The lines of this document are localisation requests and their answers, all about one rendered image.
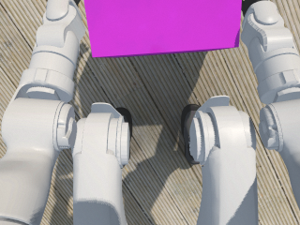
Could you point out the robot right shin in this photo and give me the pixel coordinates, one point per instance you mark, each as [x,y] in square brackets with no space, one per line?
[249,128]

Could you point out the robot right upper arm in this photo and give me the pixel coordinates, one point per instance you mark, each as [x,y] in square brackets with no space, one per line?
[279,129]

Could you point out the robot right forearm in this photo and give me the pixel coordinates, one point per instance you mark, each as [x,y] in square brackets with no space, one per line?
[272,53]

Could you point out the carton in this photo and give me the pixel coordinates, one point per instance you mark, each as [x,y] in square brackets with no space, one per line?
[127,28]

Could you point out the robot right thigh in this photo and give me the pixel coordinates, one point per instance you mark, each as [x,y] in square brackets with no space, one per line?
[229,178]

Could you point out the robot right hand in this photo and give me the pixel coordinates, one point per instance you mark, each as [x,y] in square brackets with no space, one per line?
[247,3]

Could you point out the robot left upper arm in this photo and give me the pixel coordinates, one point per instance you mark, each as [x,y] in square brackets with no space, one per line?
[35,132]

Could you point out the robot left forearm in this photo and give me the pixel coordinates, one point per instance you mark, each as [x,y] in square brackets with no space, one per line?
[54,57]

